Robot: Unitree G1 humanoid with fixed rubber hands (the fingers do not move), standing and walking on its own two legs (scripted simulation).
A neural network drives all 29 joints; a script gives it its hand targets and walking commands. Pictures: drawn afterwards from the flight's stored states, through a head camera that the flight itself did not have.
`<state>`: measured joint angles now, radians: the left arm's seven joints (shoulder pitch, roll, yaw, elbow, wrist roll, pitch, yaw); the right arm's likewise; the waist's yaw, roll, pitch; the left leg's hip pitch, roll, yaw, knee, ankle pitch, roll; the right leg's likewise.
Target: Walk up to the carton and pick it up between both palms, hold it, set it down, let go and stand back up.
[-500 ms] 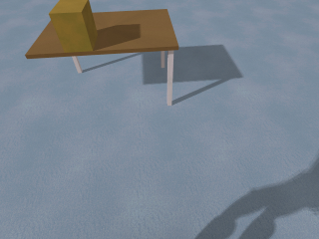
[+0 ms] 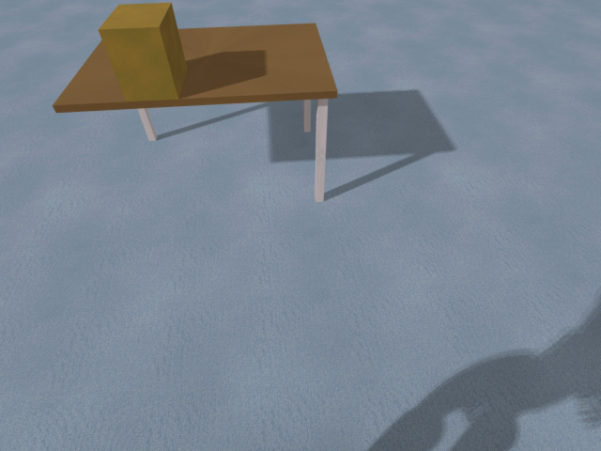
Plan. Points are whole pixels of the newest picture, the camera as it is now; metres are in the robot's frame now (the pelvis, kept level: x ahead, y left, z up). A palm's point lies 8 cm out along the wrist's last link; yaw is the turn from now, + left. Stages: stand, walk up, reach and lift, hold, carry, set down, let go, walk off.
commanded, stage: stand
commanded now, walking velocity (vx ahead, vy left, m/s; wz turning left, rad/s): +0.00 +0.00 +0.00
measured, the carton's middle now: (148, 52) +1.42 +0.61 -0.06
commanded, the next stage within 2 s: none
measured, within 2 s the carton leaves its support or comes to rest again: neither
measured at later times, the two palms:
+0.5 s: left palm out of the picture -0.04 +0.19 -0.15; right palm out of the picture -0.03 -0.20 -0.15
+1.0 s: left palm out of the picture -0.02 +0.19 -0.15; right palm out of the picture -0.01 -0.20 -0.15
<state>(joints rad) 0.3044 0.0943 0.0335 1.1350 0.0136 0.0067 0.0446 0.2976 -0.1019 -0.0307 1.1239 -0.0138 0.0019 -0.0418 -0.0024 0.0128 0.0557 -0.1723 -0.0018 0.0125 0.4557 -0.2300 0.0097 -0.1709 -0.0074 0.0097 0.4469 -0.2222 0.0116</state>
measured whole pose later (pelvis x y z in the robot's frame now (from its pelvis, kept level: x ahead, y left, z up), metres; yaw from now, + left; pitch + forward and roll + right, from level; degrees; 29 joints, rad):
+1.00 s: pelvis +0.01 +0.00 +0.00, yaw +1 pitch -1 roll +0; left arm 0.32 0.09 0.02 1.13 0.01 -0.01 0.04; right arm 0.31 -0.10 -0.02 1.13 -0.01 -0.01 -0.04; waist 0.00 0.01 0.03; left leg -0.20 0.00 0.00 0.45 -0.24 0.00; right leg -0.20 -0.01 0.00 0.45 -0.24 0.01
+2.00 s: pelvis +0.02 +0.01 +0.00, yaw +0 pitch -2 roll +0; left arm 0.30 0.10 0.02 1.16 0.01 -0.01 0.04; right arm 0.30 -0.10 -0.02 1.14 -0.01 -0.02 -0.04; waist 0.00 0.01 0.05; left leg -0.14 -0.02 0.02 0.43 -0.25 0.03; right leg -0.13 -0.02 0.01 0.41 -0.24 0.03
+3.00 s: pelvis +0.03 +0.01 +0.00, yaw +0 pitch -1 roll +0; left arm 0.32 0.09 0.01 1.17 0.01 -0.01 0.04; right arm 0.32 -0.09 -0.01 1.15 -0.01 -0.02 -0.04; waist 0.00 -0.01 0.04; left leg -0.15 -0.02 0.01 0.42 -0.25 0.03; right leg -0.15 -0.03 0.01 0.42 -0.25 0.03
